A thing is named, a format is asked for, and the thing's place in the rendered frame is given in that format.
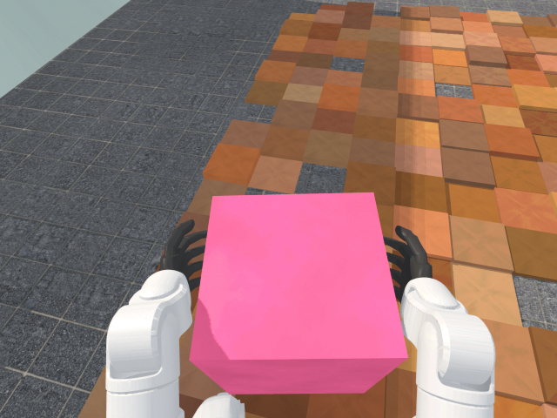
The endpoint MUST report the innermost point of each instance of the robot right hand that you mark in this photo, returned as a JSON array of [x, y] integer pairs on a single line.
[[414, 264]]

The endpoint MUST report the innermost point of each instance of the carton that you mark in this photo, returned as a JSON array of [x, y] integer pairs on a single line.
[[296, 296]]

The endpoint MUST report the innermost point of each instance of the robot left hand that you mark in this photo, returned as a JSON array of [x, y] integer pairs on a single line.
[[176, 257]]

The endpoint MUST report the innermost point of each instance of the robot left thigh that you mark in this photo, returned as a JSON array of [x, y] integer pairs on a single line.
[[221, 406]]

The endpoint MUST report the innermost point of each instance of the right robot forearm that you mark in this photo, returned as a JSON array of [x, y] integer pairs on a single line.
[[455, 353]]

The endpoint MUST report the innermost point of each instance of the left robot forearm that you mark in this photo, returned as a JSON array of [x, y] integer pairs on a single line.
[[142, 349]]

